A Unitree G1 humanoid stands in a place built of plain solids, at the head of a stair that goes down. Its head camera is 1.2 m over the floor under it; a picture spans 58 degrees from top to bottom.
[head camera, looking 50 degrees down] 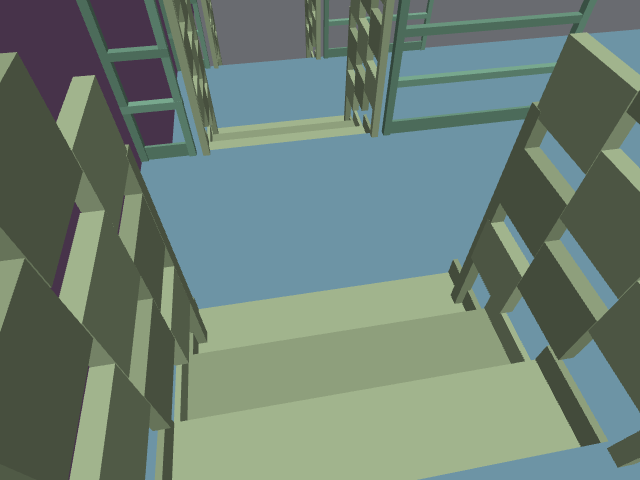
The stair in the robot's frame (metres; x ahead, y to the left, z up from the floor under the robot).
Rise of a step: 0.16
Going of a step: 0.30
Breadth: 1.22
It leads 10 degrees to the left of straight ahead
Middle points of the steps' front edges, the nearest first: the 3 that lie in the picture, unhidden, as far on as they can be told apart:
0.52 -0.14 -0.16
0.82 -0.09 -0.32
1.11 -0.04 -0.49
